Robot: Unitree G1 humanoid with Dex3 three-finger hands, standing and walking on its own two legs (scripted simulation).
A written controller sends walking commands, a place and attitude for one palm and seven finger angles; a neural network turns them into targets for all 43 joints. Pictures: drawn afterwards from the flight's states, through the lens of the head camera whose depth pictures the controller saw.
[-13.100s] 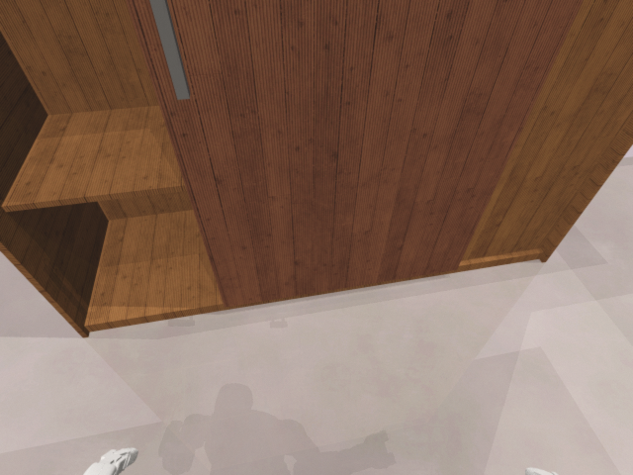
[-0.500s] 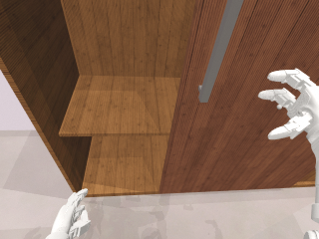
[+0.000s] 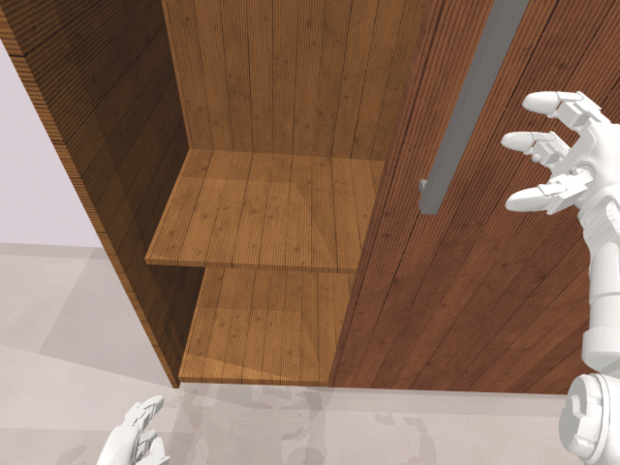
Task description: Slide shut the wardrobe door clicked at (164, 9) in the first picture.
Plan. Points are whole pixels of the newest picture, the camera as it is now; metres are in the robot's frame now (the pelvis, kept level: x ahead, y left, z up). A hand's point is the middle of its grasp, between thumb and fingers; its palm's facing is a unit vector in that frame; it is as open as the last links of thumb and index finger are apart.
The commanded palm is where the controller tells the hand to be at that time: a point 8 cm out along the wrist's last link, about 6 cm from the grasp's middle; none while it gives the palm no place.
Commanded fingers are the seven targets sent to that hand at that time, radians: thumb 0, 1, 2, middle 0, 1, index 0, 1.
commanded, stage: move the hooked fingers beside the handle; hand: right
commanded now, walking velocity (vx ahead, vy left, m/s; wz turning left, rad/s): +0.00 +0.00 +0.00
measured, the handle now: (464, 96) +0.49 -0.13 +0.28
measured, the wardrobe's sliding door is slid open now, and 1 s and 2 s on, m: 0.48 0.48 0.48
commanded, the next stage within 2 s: feel for the door with the fingertips in 1.16 s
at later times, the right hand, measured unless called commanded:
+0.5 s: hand (501, 150) +0.44 -0.18 +0.23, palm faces -0.04 +1.00 -0.01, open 13.9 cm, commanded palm +0.42 -0.24 +0.24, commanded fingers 0.00 0.50 -0.30 0.30 1.20 0.30 1.20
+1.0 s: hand (503, 148) +0.44 -0.18 +0.24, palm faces -0.02 +1.00 +0.00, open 13.9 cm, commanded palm +0.42 -0.24 +0.23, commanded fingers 0.00 0.50 -0.30 0.30 1.20 0.30 1.20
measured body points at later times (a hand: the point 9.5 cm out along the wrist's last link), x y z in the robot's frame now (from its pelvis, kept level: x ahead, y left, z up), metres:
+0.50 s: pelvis +0.01 +0.00 +0.00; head +0.01 +0.03 +0.45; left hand +0.12 +0.27 -0.11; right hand +0.44 -0.24 +0.23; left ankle -0.06 +0.09 -0.74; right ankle +0.05 -0.11 -0.74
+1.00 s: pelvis +0.00 +0.00 +0.00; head +0.00 +0.02 +0.45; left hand +0.10 +0.27 -0.11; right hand +0.44 -0.24 +0.24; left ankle -0.06 +0.09 -0.74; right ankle +0.05 -0.11 -0.74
